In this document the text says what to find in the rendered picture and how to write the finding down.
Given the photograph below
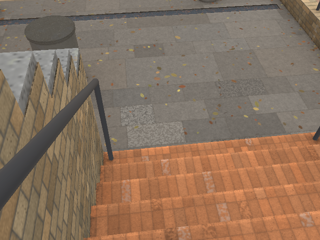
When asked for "stairs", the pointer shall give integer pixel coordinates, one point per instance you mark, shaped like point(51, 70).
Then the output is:
point(263, 188)

